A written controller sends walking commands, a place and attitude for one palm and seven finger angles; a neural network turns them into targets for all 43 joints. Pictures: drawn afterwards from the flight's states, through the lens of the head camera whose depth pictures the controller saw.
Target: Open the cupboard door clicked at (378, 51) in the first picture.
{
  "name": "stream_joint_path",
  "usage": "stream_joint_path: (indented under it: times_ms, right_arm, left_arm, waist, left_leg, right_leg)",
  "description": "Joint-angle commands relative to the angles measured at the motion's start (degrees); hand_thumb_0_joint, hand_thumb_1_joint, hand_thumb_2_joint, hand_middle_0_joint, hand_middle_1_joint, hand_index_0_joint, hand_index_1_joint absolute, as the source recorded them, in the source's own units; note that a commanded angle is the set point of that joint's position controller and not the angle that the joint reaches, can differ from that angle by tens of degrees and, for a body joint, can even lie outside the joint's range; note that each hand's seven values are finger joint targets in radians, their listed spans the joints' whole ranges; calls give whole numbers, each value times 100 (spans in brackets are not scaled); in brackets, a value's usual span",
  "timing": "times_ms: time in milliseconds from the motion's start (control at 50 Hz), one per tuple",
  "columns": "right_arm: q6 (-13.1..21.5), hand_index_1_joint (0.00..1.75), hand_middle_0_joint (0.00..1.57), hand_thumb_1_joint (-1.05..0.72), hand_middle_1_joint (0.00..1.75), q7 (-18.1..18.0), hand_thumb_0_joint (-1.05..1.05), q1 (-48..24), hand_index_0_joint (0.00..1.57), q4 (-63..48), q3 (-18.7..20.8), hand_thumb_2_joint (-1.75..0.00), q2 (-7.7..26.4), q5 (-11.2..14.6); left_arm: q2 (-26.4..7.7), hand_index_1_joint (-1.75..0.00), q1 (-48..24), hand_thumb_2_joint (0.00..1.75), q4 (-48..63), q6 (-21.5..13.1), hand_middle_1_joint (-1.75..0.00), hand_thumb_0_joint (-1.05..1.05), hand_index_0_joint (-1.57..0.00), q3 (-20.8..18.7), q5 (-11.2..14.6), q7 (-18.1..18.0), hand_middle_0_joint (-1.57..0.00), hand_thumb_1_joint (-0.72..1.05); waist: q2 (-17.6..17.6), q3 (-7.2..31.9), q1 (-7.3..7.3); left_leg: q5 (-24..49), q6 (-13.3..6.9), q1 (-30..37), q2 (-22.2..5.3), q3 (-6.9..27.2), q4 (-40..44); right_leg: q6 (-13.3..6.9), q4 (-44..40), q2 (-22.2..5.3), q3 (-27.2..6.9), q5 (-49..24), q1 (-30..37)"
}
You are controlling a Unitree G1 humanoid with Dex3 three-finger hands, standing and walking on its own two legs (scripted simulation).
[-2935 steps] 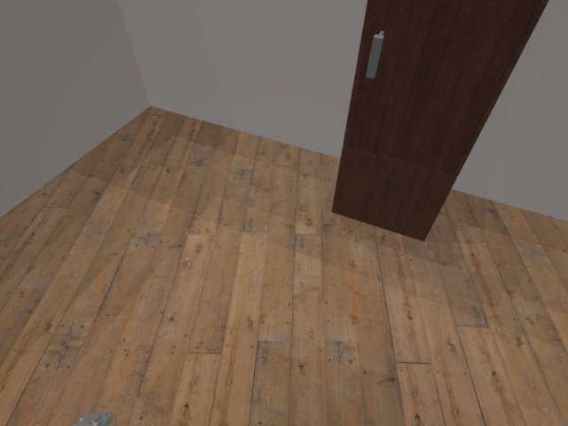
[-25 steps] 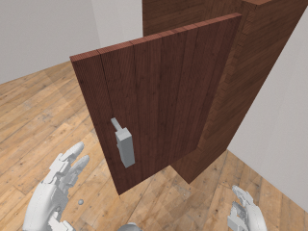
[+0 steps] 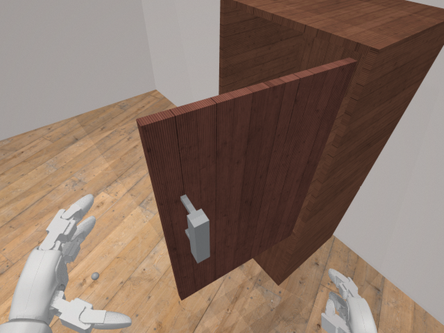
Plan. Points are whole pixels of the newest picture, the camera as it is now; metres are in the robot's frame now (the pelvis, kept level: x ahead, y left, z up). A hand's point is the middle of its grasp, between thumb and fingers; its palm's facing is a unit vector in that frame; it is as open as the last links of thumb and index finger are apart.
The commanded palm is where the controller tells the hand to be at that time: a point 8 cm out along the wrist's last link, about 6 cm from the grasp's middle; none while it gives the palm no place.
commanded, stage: draw the hand back to the body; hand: left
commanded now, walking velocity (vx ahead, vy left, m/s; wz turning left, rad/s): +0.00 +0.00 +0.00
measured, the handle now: (193, 227) +0.29 +0.09 +0.06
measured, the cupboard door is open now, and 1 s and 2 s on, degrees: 83 83 83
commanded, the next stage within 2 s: step back with the hand held close in 0.96 s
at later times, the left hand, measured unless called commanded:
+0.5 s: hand (67, 218) +0.21 +0.23 +0.18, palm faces +0.38 -0.82 -0.42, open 10.1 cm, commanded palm +0.17 +0.28 +0.20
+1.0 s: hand (76, 210) +0.22 +0.22 +0.19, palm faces +0.42 -0.81 -0.40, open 7.5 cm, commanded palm +0.17 +0.26 +0.21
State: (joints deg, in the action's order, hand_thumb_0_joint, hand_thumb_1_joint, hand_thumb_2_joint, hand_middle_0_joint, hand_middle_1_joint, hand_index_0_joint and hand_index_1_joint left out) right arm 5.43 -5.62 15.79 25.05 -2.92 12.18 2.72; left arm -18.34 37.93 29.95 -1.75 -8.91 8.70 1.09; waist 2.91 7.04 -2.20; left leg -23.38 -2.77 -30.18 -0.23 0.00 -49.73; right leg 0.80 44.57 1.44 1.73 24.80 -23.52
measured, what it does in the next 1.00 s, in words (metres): stands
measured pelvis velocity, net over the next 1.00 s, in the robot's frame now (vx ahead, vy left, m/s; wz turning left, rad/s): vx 0.03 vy -0.04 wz -0.02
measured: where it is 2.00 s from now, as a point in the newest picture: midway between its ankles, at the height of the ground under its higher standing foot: outside the picture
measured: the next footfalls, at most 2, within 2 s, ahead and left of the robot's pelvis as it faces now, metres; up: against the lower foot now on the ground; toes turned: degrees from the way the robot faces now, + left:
none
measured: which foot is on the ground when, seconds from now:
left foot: down 0.00-1.00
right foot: down 0.00-1.00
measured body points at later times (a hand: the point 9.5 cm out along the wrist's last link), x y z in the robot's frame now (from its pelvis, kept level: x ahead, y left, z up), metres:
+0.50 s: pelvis +0.03 -0.01 +0.03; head +0.01 -0.03 +0.48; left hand +0.19 +0.28 +0.20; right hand +0.21 -0.23 -0.04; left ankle +0.02 +0.08 -0.70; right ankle -0.02 -0.14 -0.70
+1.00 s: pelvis +0.03 -0.04 +0.04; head +0.01 -0.06 +0.49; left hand +0.19 +0.26 +0.21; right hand +0.21 -0.27 -0.05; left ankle +0.03 +0.08 -0.70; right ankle -0.02 -0.14 -0.70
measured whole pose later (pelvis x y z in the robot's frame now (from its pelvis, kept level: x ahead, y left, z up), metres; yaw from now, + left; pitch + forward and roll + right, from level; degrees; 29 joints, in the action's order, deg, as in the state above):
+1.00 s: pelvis +0.03 -0.04 +0.04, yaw -1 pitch -3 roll +0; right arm 4.1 -4.7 11.0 35.6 -0.5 13.1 0.7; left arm -20.1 27.9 23.2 -3.8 -19.2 4.9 -5.9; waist 3.4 -0.5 -3.8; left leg -14.4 0.0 -8.0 -1.0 -1.4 -25.7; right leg -1.8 23.3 2.3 0.0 16.6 -3.4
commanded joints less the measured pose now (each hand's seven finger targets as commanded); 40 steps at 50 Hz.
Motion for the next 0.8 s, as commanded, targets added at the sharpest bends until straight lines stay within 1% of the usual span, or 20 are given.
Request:
stream_joint_path:
  times_ms: [0,20,60,80,200,240,280,340,380,400,420,460,540,560,580,600,620,720,760,780]
  right_arm:
    - [211,30,20,-90,30,-120,0,-640,20,-888,227,-90,640,-96]
    - [217,30,20,-90,30,-121,0,-630,20,-833,221,-90,642,-110]
    - [222,30,20,-90,30,-128,0,-672,20,-759,209,-90,646,-129]
    - [240,30,20,-90,30,-128,0,-702,20,-679,206,-90,671,-152]
    - [314,30,20,-90,30,-67,0,-857,20,-436,227,-90,673,-177]
    - [330,30,20,-90,30,-18,0,-854,20,-347,233,-90,676,-193]
    - [332,30,20,-90,30,5,0,-906,20,-280,270,-90,695,-197]
    - [293,30,20,-90,30,41,0,-915,20,-216,292,-90,688,-206]
    - [277,30,20,-90,30,51,0,-967,20,-162,319,-90,700,-214]
    - [247,30,20,-90,30,56,0,-958,20,-158,327,-90,684,-208]
    - [229,30,20,-90,30,68,0,-968,20,-144,338,-90,687,-212]
    - [201,30,20,-90,30,66,0,-1023,20,-122,343,-90,688,-210]
    - [172,30,20,-90,30,60,0,-1083,20,-36,361,-90,681,-208]
    - [166,30,20,-90,30,57,0,-1097,20,-27,369,-90,686,-203]
    - [170,30,20,-90,30,53,0,-1148,20,9,380,-90,690,-209]
    - [153,30,20,-90,30,62,0,-1128,20,11,376,-90,684,-209]
    - [142,30,20,-90,30,78,0,-1147,20,0,386,-90,693,-206]
    - [164,30,20,-90,30,80,0,-1196,20,2,411,-90,694,-220]
    - [176,30,20,-90,30,72,0,-1210,20,26,403,-90,673,-216]
    - [186,30,20,-90,30,67,0,-1210,20,42,412,-90,682,-221]
  left_arm:
    - [-629,-30,-146,48,1293,-133,-30,0,-16,-425,-405,-786,-16,-8]
    - [-679,-30,-235,50,1319,-148,-30,0,-17,-466,-450,-842,-17,-5]
    - [-686,-30,-369,52,1240,-144,-30,0,-17,-482,-503,-907,-17,2]
    - [-778,-30,-478,54,1203,-155,-30,0,-17,-574,-521,-945,-17,6]
    - [-872,-30,-569,63,1135,-208,-30,0,-18,-827,-538,-976,-18,27]
    - [-885,-30,-605,66,1119,-237,-30,0,-18,-918,-534,-965,-18,34]
    - [-995,-30,-615,69,1012,-246,-30,0,-18,-1088,-530,-957,-18,41]
    - [-1004,-30,-699,74,977,-277,-30,0,-19,-1221,-504,-930,-19,51]
    - [-1116,-30,-774,76,883,-297,-30,0,-19,-1400,-486,-936,-19,58]
    - [-1079,-30,-775,78,847,-302,-30,0,-19,-1410,-475,-924,-19,62]
    - [-1122,-30,-872,80,878,-317,-30,0,-19,-1476,-462,-916,-19,65]
    - [-1193,-30,-1079,82,828,-337,-30,0,-19,-1581,-446,-915,-19,73]
    - [-1302,-30,-1373,88,692,-391,-30,0,-20,-1774,-408,-918,-20,87]
    - [-1357,-30,-1476,90,695,-403,-30,0,-20,-1832,-401,-921,-20,90]
    - [-1271,-30,-1433,90,528,-397,-30,0,-20,-1759,-398,-897,-20,90]
    - [-1115,-30,-1313,90,395,-393,-30,0,-20,-1633,-385,-872,-20,90]
    - [-1077,-30,-1304,90,423,-408,-30,0,-20,-1577,-381,-852,-20,90]
    - [-1278,-30,-1429,90,656,-500,-30,0,-20,-1697,-393,-846,-20,90]
    - [-1283,-30,-1404,90,623,-516,-30,0,-20,-1723,-391,-844,-20,90]
    - [-1383,-30,-1444,90,635,-527,-30,0,-20,-1800,-391,-856,-20,90]
  waist:
    - [97,-182,17]
    - [159,-120,19]
    - [176,-240,19]
    - [143,-232,2]
    - [100,-201,-64]
    - [256,-144,-87]
    - [89,-149,-126]
    - [93,-136,-119]
    - [7,-160,-148]
    - [-30,-151,-132]
    - [2,-104,-134]
    - [-107,-193,-129]
    - [24,-199,-138]
    - [-19,-202,-141]
    - [-8,-339,-140]
    - [-67,-403,-121]
    - [-81,-417,-124]
    - [-49,-245,-163]
    - [-21,-297,-167]
    - [-55,-311,-178]
  left_leg:
    - [430,185,915,-183,416,1647]
    - [541,182,1064,-185,411,1710]
    - [666,177,1261,-187,401,1870]
    - [716,184,1326,-191,413,1961]
    - [1664,202,1846,-198,299,2245]
    - [2034,230,2010,-215,289,2318]
    - [2315,228,2099,-226,229,2345]
    - [2570,222,2241,-212,136,2391]
    - [2588,206,2252,-198,89,2426]
    - [2683,189,2328,-193,46,2427]
    - [2705,182,2367,-187,17,2434]
    - [2521,155,2361,-154,-18,2473]
    - [2402,115,2451,-106,-108,2492]
    - [2395,105,2474,-100,-116,2494]
    - [2322,94,2470,-95,-151,2484]
    - [2272,92,2461,-88,-152,2517]
    - [2296,83,2486,-89,-156,2536]
    - [2281,60,2575,-60,-185,2542]
    - [2323,59,2609,-52,-196,2540]
    - [2300,66,2574,-52,-199,2531]
  right_leg:
    - [-270,-1174,-35,-7,-736,8]
    - [-262,-1237,-52,-6,-798,106]
    - [-250,-1385,-64,-5,-867,223]
    - [-257,-1461,-68,-1,-929,383]
    - [-239,-1752,-83,3,-1477,897]
    - [-230,-1817,-92,4,-1637,1027]
    - [-222,-1903,-83,6,-1851,1160]
    - [-200,-1987,-96,-5,-2076,1267]
    - [-205,-2060,-92,-23,-2204,1382]
    - [-189,-2080,-99,-36,-2309,1381]
    - [-181,-2105,-108,-47,-2361,1416]
    - [-174,-2179,-102,-56,-2345,1414]
    - [-167,-2286,-129,-94,-2435,1483]
    - [-165,-2311,-120,-101,-2452,1492]
    - [-167,-2377,-132,-134,-2470,1467]
    - [-149,-2381,-138,-112,-2417,1456]
    - [-142,-2391,-135,-116,-2448,1466]
    - [-134,-2442,-145,-169,-2518,1575]
    - [-137,-2466,-140,-182,-2579,1560]
    - [-144,-2493,-149,-195,-2596,1602]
